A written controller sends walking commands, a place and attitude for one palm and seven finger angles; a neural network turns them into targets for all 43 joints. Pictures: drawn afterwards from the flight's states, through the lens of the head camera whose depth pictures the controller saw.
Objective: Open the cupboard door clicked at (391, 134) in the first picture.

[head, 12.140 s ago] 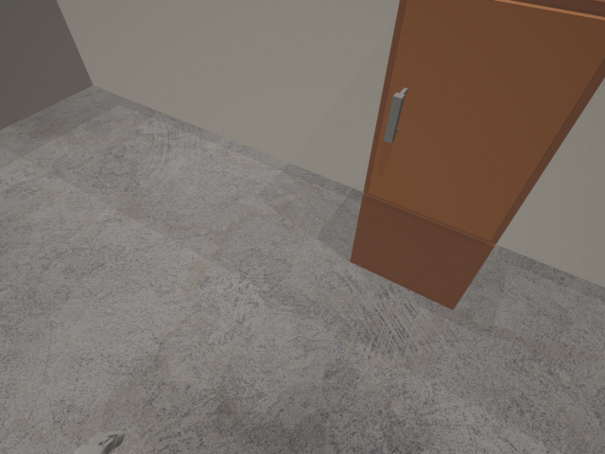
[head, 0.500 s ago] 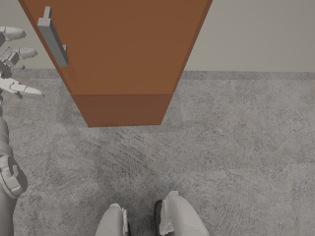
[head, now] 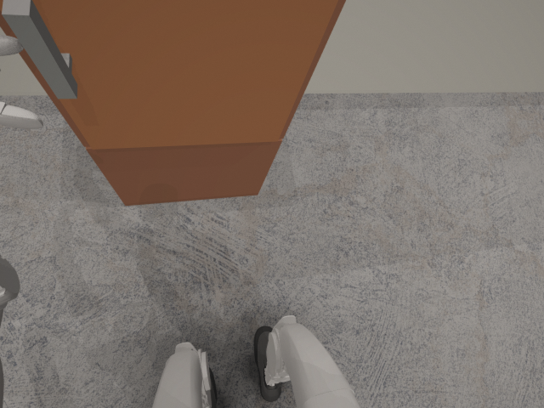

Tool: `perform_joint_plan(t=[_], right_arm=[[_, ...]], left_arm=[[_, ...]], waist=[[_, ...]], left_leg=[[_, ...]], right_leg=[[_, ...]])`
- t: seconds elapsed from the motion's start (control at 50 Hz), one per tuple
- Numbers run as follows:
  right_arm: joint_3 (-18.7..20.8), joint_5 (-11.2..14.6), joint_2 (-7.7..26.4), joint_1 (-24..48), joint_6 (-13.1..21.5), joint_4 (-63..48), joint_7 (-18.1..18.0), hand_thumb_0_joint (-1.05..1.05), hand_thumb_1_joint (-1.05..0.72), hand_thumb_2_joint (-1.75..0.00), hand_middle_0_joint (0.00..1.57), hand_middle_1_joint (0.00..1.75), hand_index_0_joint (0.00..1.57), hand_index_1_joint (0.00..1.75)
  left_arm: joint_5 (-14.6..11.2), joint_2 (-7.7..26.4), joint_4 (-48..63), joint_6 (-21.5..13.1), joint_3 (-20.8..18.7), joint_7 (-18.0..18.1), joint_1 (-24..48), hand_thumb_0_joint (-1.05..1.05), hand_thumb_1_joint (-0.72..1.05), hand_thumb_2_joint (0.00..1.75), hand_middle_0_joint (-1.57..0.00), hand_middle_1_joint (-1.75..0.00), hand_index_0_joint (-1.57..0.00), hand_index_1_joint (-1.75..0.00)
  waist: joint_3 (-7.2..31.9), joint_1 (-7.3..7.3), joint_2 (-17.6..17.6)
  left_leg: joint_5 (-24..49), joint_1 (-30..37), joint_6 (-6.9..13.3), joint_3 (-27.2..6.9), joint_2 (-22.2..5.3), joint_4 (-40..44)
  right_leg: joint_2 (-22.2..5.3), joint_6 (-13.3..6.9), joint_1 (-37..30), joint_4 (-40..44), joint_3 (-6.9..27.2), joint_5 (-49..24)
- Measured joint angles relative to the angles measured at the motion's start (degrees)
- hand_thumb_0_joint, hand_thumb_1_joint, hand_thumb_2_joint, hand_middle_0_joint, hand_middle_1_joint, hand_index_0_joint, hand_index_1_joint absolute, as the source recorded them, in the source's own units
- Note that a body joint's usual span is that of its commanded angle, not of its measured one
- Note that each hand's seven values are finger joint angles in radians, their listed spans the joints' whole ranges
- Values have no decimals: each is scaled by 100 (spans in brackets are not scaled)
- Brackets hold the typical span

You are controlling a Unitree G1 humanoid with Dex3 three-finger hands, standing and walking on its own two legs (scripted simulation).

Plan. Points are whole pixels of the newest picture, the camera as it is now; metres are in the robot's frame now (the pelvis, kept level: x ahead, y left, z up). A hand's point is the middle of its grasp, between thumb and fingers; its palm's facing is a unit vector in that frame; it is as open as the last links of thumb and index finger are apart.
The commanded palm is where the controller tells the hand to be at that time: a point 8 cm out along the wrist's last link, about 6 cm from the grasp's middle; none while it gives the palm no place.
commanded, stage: move the hooked fingers beside the handle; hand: left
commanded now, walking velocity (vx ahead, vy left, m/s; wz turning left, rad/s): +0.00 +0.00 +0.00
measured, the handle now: (47, 41) +0.57 +0.22 +0.06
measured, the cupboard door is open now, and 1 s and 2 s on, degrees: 0 0 0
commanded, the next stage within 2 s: slide the fingers in behind the handle in 0.68 s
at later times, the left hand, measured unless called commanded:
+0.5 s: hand out of the picture +0.52 +0.27 +0.06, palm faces +0.02 -1.00 +0.00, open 14.0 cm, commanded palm +0.50 +0.30 +0.06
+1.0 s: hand (3, 77) +0.52 +0.26 +0.06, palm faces +0.01 -1.00 +0.00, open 14.0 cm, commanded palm +0.51 +0.28 +0.06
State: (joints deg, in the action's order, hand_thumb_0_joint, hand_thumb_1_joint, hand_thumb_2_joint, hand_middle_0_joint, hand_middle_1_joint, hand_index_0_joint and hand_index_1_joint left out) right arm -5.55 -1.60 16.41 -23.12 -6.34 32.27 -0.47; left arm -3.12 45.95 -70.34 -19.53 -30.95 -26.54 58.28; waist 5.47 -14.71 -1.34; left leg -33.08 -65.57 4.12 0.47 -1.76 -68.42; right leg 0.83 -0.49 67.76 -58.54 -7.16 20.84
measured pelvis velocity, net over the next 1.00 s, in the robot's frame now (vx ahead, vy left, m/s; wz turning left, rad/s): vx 0.00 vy -0.01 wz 0.01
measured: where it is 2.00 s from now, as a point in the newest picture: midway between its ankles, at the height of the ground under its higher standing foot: (238, 396)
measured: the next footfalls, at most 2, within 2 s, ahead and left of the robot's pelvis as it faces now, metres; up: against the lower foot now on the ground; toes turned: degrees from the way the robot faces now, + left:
none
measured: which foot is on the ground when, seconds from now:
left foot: down 0.00-1.00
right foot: down 0.00-1.00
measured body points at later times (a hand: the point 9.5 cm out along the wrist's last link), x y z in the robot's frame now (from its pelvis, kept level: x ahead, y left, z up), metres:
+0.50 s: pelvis +0.02 +0.00 +0.01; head +0.19 +0.05 +0.43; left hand +0.51 +0.33 +0.06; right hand +0.03 -0.27 -0.08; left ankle -0.02 +0.06 -0.64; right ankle +0.05 -0.13 -0.64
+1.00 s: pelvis +0.00 -0.01 +0.00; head +0.18 +0.04 +0.41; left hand +0.52 +0.31 +0.06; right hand -0.01 -0.27 -0.09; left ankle -0.02 +0.06 -0.64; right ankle +0.05 -0.13 -0.64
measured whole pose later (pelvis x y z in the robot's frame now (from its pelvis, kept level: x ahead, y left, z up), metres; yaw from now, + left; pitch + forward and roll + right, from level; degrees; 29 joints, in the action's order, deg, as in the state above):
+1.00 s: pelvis +0.00 -0.01 +0.00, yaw +0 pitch +29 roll -6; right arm -5.3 -1.1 16.0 -22.1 -6.6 32.8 -0.2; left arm -5.0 42.7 -69.2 -21.2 -29.7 -25.4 55.8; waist 5.6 -13.4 -1.0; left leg -33.0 -63.9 3.6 0.1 -1.8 -68.2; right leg 1.1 -1.1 66.3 -58.8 -7.1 21.0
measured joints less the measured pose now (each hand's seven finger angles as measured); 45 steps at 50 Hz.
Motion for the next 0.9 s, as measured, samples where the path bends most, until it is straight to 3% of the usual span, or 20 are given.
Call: perform_joint_plan(t=[0.18,0.4,0.62,0.76,0.9], right_arm=[[3,16,-111,-62,-98,-37,85,0,-90,-90,21,30,21,30],[102,47,-57,21,-132,6,93,0,-90,-90,21,30,21,30],[167,33,-13,232,-69,-38,60,0,-90,-90,20,30,21,30],[63,69,-28,234,-50,-17,17,0,-90,-90,20,30,21,30],[28,57,-41,153,-24,52,24,0,-90,-90,20,30,21,30]], left_arm=[[-62,-102,381,6,-236,101,-442,-1,-50,30,-30,-120,-31,-120],[-338,-392,486,-31,111,-70,-742,-1,-50,30,-30,-120,-30,-120],[-247,-504,547,-296,50,79,-802,-1,-50,30,-30,-120,-30,-120],[-196,-285,114,-126,161,11,-445,-1,-50,30,-30,-120,-30,-120],[-253,-290,103,-248,141,0,-317,-1,-50,30,-30,-120,-30,-120]], waist=[[9,52,8],[108,269,25],[59,273,69],[7,232,48],[10,195,41]], left_leg=[[-23,248,-8,28,-47,175],[4,567,-32,-35,-11,385],[-25,563,-61,-46,-20,262],[9,456,-55,-61,-2,199],[6,274,-54,-34,-7,80]], right_leg=[[69,6,-226,178,43,2],[54,-5,-560,360,2,23],[59,-32,-544,226,-2,53],[37,-46,-442,157,-19,27],[35,-55,-242,28,4,21]])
